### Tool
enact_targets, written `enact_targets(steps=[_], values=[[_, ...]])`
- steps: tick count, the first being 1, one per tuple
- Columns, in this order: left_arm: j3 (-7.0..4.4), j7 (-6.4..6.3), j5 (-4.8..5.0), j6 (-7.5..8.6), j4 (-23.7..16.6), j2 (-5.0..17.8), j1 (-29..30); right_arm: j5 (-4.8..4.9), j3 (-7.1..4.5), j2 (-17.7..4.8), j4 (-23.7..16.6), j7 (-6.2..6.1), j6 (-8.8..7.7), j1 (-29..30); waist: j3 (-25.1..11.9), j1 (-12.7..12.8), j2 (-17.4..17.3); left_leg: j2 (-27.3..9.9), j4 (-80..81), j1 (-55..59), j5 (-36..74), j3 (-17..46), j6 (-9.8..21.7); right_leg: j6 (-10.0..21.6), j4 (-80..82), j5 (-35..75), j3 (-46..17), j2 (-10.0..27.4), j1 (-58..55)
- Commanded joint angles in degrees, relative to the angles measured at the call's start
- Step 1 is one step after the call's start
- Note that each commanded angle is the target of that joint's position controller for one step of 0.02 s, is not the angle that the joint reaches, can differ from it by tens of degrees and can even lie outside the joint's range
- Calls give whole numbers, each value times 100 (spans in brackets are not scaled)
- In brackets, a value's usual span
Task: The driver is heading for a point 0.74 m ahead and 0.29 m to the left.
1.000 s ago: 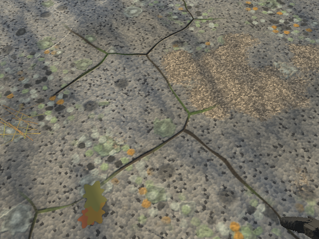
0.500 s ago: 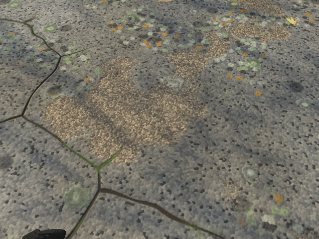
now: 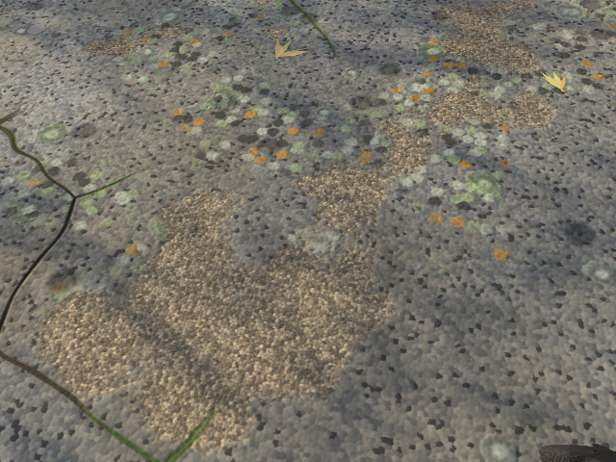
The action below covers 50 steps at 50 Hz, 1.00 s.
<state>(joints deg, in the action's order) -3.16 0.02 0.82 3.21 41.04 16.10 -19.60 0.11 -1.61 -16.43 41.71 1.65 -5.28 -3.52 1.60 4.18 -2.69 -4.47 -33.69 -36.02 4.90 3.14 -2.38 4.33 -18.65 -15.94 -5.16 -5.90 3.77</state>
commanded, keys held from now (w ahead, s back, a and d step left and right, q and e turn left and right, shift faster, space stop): w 0.28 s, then w+q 0.72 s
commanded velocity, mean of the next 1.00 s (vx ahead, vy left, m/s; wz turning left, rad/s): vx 0.50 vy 0.00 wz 0.25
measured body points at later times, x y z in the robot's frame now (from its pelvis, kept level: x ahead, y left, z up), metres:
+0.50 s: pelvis +0.28 +0.04 +0.00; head +0.31 +0.05 +0.45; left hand +0.50 +0.28 -0.08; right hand +0.29 -0.24 -0.12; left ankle +0.21 +0.14 -0.74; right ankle +0.46 -0.12 -0.70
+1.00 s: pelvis +0.54 +0.04 +0.00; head +0.57 +0.06 +0.44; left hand +0.48 +0.33 -0.13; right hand +0.82 -0.13 -0.09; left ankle +0.65 +0.23 -0.70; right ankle +0.48 -0.10 -0.74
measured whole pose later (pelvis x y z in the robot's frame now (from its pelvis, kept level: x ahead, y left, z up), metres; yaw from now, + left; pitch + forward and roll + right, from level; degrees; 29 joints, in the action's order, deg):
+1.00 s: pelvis +0.54 +0.04 +0.00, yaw +19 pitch +1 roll -3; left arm -4.6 -0.2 0.2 4.7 48.2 16.7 -18.2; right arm 1.3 -3.5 -16.8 38.4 2.2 -0.9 -6.9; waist 1.9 4.8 -2.4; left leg -6.1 -42.1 -38.1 -1.8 1.0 0.5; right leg -0.7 -13.6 -16.3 11.9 -0.2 -1.9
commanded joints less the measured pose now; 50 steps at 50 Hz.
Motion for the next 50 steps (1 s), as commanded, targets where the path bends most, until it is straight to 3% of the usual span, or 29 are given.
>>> enact_targets(steps=[1,3,4,5,6,7,8,9,10,11,12,14,16,18,21,25,27,29,30,31,32,33,34,35,36,38,41,46,50], values=[[-278,-33,25,30,-89,970,-298,25,-143,-555,-557,66,-131,668,144,62,680,137,376,256,-134,-62,209,792,311,1498,-947,1700,54],[-297,-50,13,-27,-14,1000,-302,21,-179,-623,-544,88,-149,490,113,-61,807,201,495,436,-639,-129,382,686,60,2019,-1052,1829,-279],[-299,-55,14,-54,-11,1016,-217,12,-224,-693,-480,77,-161,201,-26,-244,855,325,612,871,-821,-273,497,599,-264,2729,-988,1756,-336],[-261,-58,-4,-77,-21,933,-157,-11,-324,-855,-300,46,-172,-426,-444,-568,768,435,724,1777,-712,-402,667,462,-1015,3539,-759,1468,-267],[-163,-70,-80,-85,-124,731,-129,-71,-411,-1133,-154,15,-181,-1346,-1273,-966,494,-210,428,3328,-378,220,1015,253,-2380,3030,-485,1153,453],[-33,-56,-9,5,-169,305,-890,-118,-557,-1620,-9,3,-126,-2030,-2188,-861,-890,-1489,671,5556,-1414,2649,1964,-268,-4626,714,22,242,2617],[-29,-43,21,80,-145,479,-780,46,-456,-1203,112,55,-98,-2225,-2253,-984,-1254,-1751,1554,5813,-2667,4068,2075,-309,-5351,-1692,-409,108,3600],[-140,-19,126,108,-244,885,-195,97,-360,-909,69,30,-76,-1860,-1322,-1021,-672,-1621,1682,5137,-3273,3425,1791,-268,-5689,-1362,-442,475,4098],[-125,-18,109,124,-358,885,249,37,-311,-797,-17,3,-33,-1456,-777,-911,-231,-1405,1780,4326,-2997,2723,1610,-238,-5519,-876,-168,773,4068],[-129,-17,18,132,-414,824,494,-22,-261,-678,-31,5,-13,-1188,-321,-770,-37,-1175,1967,3570,-2469,2221,1575,-245,-5115,-535,-52,955,3946],[-151,-18,-28,111,-387,761,435,-78,-213,-559,-51,0,-35,-1035,-205,-584,-146,-992,2108,3119,-1982,1877,1515,-254,-4793,-267,-64,1135,3624],[-115,-11,-23,48,-277,542,180,-56,-203,-538,-15,0,-72,-971,-231,-417,-309,-803,2328,2735,-1320,1409,1559,-335,-4471,-79,41,1212,3247],[-81,-39,-98,44,-383,443,408,7,-245,-701,63,-23,-92,-1067,-126,-404,-209,-750,2476,2582,-696,1159,1675,-468,-3948,189,146,1245,3345],[-37,-40,-129,93,-501,353,807,36,-294,-825,134,-76,-55,-1197,-61,-495,-86,-649,2528,2602,-354,918,1649,-577,-3137,800,174,1215,3379],[16,20,-97,179,-606,231,1429,105,-332,-917,244,-144,20,-1457,13,-704,-81,-417,2453,2510,-323,592,1464,-678,-1899,1736,265,983,2947],[-8,126,-16,284,-755,327,2042,162,-362,-957,402,-193,139,-1907,66,-881,-148,-587,2113,2813,-601,912,1380,-669,-1151,1955,203,768,2624],[-72,150,-2,334,-759,493,1998,162,-396,-1004,410,-231,195,-1909,23,-750,-256,-721,1827,3033,-703,1202,1263,-564,-890,1631,122,745,2353],[-183,119,-9,373,-587,700,1374,138,-396,-971,384,-248,240,-1811,-256,-352,-311,-582,1175,2943,-226,1200,1081,-343,-598,1341,256,685,1351],[-294,70,-79,392,-446,945,668,91,-319,-750,325,-234,231,-1783,-806,-8,-178,-231,185,2548,-173,986,893,-113,-694,1321,84,978,162],[-398,5,-142,354,-347,1357,-321,-69,-177,-337,122,-234,217,-1784,-1789,336,678,266,-1631,1567,-1670,509,642,220,-885,1215,-1069,2139,-1438],[-436,53,-159,269,-227,1581,-412,128,-96,-60,-52,-216,122,-2537,-2281,-100,2473,757,-3209,-281,-4006,243,423,1008,-181,-186,-3520,3113,-2590],[-296,65,-105,256,-302,965,-209,239,-242,-690,94,-232,123,-2270,-1660,64,1576,381,-3849,-818,-3717,563,384,868,92,-1047,-3404,2913,-2121],[-213,46,-73,251,-301,700,48,237,-320,-891,-6,-222,141,-1754,-982,103,1138,203,-3906,-957,-3164,453,380,665,158,-793,-2452,2704,-1460],[-166,54,-105,251,-283,596,353,194,-321,-796,-25,-229,170,-1567,-665,-53,775,5,-3792,-733,-2734,359,329,582,296,-111,-1844,2457,-824],[-135,61,-124,250,-238,455,574,143,-339,-723,-77,-214,202,-1439,-384,-173,789,-128,-3551,-624,-2466,356,294,574,461,356,-1374,2266,-372],[-145,48,-154,302,-155,414,774,175,-328,-502,-125,-166,310,-1488,-216,-367,976,-294,-3342,-242,-2206,292,235,581,779,884,-718,2114,180],[-226,21,-131,364,5,592,794,128,-294,-336,-322,-152,412,-1202,-25,-422,727,-358,-2845,-428,-1835,260,123,707,1040,1518,-105,2183,336],[-312,-37,-107,292,191,866,693,117,-216,-220,-562,12,359,-490,123,-205,559,-269,-1257,-199,-517,-58,189,557,1100,1915,907,2036,168],[-387,-46,12,184,381,1071,416,120,-218,-286,-854,122,374,104,304,-48,537,-162,-535,-149,-644,-334,414,384,938,2047,1257,2216,-385]])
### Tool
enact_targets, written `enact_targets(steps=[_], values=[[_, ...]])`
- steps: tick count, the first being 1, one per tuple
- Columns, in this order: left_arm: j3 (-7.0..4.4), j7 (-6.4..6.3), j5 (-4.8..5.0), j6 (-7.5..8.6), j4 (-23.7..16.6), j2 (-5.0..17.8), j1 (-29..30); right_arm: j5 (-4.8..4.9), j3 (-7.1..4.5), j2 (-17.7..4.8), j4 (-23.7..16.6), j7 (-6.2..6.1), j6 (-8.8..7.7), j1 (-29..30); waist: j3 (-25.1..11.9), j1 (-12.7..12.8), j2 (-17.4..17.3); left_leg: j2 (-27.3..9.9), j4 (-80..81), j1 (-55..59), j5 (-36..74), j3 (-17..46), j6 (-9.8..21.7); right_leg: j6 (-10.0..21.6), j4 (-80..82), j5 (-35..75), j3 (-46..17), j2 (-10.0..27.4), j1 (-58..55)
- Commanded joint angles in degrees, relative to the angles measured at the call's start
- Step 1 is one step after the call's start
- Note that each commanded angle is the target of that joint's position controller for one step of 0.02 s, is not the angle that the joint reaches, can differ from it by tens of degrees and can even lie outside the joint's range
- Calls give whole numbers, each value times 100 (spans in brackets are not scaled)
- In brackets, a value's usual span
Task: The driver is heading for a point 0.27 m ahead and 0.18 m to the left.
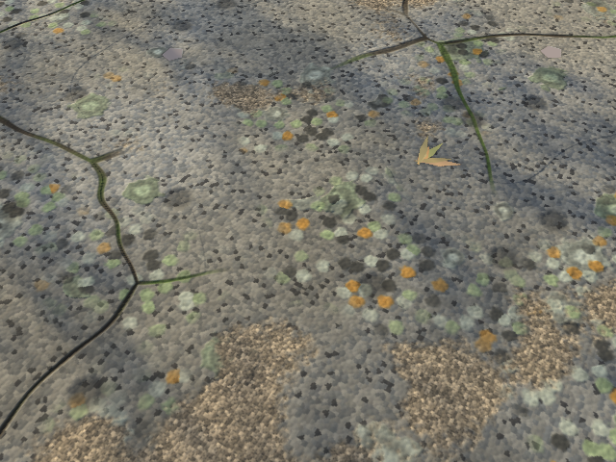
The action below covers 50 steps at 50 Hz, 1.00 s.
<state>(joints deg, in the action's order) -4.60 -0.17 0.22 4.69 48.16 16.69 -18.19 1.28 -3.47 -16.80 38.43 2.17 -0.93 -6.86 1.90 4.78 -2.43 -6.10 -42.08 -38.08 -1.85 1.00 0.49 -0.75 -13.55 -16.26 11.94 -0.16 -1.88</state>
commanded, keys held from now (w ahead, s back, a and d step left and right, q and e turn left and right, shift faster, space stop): w+q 0.12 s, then no key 0.88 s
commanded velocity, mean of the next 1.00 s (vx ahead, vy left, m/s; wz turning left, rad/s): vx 0.18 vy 0.00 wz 0.20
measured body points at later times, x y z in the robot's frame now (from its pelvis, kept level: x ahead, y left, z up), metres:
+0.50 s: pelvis +0.23 +0.06 +0.00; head +0.26 +0.08 +0.45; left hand +0.34 +0.34 -0.11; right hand +0.39 -0.19 -0.10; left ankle +0.19 +0.13 -0.74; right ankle +0.38 -0.07 -0.70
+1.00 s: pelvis +0.30 +0.04 -0.01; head +0.31 +0.04 +0.44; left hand +0.40 +0.31 -0.13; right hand +0.40 -0.22 -0.14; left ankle +0.19 +0.13 -0.74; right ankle +0.38 -0.06 -0.74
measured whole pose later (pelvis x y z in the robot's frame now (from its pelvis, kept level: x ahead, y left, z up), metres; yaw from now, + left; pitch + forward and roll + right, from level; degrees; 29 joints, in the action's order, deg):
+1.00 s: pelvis +0.30 +0.04 -0.01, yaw +11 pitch -1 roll +0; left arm -2.4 -0.1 -0.1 0.6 53.5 13.5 -2.7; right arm -0.5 -2.3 -14.3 53.7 -1.6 1.8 -14.2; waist 1.9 -0.8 0.0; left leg 1.9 -27.4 -3.9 -22.8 2.5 1.4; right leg 1.4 -29.6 -10.2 0.9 -0.9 18.9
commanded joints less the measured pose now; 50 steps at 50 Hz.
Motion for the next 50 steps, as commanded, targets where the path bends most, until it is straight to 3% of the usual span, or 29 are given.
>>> enact_targets(steps=[1,3,4,5,6,7,8,9,10,11,12,15,19,23,27,28,29,30,31,32,34,36,41,50], values=[[-264,-25,106,-2,-293,1066,243,-6,-52,-297,-588,91,-50,500,284,-129,527,65,406,89,-194,-205,215,839,272,2364,-381,1694,3],[-318,-43,166,-77,-276,1243,282,-34,-146,-471,-634,104,-16,300,45,-350,680,396,498,646,-784,-522,446,713,-441,4041,-178,1695,-217],[-334,-52,200,-125,-282,1306,334,-34,-250,-636,-537,91,6,-195,-267,-668,699,657,607,1351,-930,-707,599,623,-1238,4878,-36,1608,-173],[-289,-66,206,-155,-300,1209,364,-12,-431,-926,-278,35,31,-1126,-744,-1164,561,950,905,2691,-640,-772,807,440,-2465,4973,148,1382,302],[-157,-77,9,-129,-397,889,202,31,-627,-1451,-77,-90,95,-2014,-1255,-1448,-222,249,1033,4411,-543,493,1161,146,-4333,2945,189,1098,1773],[104,-1,-169,20,-726,134,-323,-4,-625,-2013,-256,-99,4,-1547,-1850,-619,-1571,-1198,1859,5860,-1206,3910,2295,-194,-6199,-1900,-634,-121,4086],[9,57,65,173,-675,730,305,-49,-454,-1402,-432,-50,-85,-1562,-2213,-1121,-662,-1416,2452,5817,-982,4318,2231,-120,-6641,-1845,-1644,23,4489],[-39,74,238,226,-743,912,639,-124,-345,-1101,-371,-32,-167,-1308,-1428,-1065,-402,-1293,2360,5167,176,3288,1969,-25,-6507,-1335,-1558,253,4682],[-12,15,140,228,-676,822,634,-98,-287,-913,-355,-38,-203,-997,-1030,-814,65,-1034,2186,4388,1290,2466,1741,-10,-6087,-911,-1516,530,4423],[-36,-36,-2,184,-599,837,630,-86,-231,-714,-372,-58,-196,-674,-783,-635,119,-810,2182,3714,1970,1862,1576,-46,-5674,-716,-1497,695,4077],[-57,-44,-19,99,-565,858,540,-160,-193,-648,-424,-83,-199,-510,-743,-470,-17,-695,2270,3201,2500,1559,1508,-60,-5543,-600,-1531,765,3615],[-8,-86,-53,-113,-445,591,280,-194,-204,-752,-319,-144,-255,-393,-769,-251,8,-529,2499,2654,3420,953,1531,-229,-4948,-126,-1401,633,3188],[84,-71,-75,-156,-509,366,715,-151,-167,-700,-104,-262,-181,-406,-756,-379,-151,-225,2495,2763,3286,397,1242,-297,-3480,1038,-1363,535,3094],[96,20,-36,-128,-567,390,1187,-183,-129,-680,170,-296,-88,-586,-690,-632,-211,-295,2439,3026,2699,469,1124,-253,-2428,1676,-1383,396,2778],[50,69,-110,-99,-560,494,1212,-135,-69,-569,391,-266,-40,-482,-526,-532,-237,-414,1878,3231,2311,793,1052,18,-1648,1234,-1373,285,2501],[39,74,-154,-72,-488,512,1018,-100,-39,-504,445,-269,-34,-484,-561,-385,-128,-257,1633,3143,1977,779,866,144,-1051,2007,-1370,277,2015],[-7,38,-202,-46,-462,762,935,-182,-13,-422,474,-273,-71,-714,-746,-476,185,74,1356,2961,1369,680,593,312,-1014,3945,-1745,640,1339],[-39,-3,-219,-68,-484,1001,1045,-289,-4,-357,569,-255,-117,-1366,-1105,-916,792,433,1177,2423,29,584,330,742,-1452,5214,-2167,1159,397],[53,-19,-178,-146,-438,538,1043,-277,47,-244,693,-290,-90,-1434,-1372,-788,1034,561,1108,2200,-1047,440,93,1159,-1539,4843,-2395,1343,141],[117,-1,-100,-213,-401,284,1114,-248,51,-311,673,-307,-6,-1191,-1253,-697,1020,543,1268,2168,-1402,402,3,1218,-1435,4077,-2518,1323,338],[128,72,-65,-273,-441,324,1445,-189,12,-431,711,-341,199,-950,-854,-661,729,551,1591,2337,-1193,409,70,950,-1353,2940,-2233,968,906],[82,119,-67,-236,-381,475,1501,-194,-18,-528,751,-348,315,-875,-718,-608,568,526,1712,2543,-835,450,162,729,-1404,2649,-1945,725,1147],[95,65,-54,-225,-91,386,1502,-176,-13,-424,982,-365,270,-895,-808,-541,399,434,1705,2703,-71,485,164,670,-1567,3068,-1753,576,856],[77,-43,-22,-385,327,359,1777,-177,7,-312,1451,-400,205,-972,-379,-529,215,419,1984,2509,-606,436,148,579,-1383,2057,-1670,414,847]])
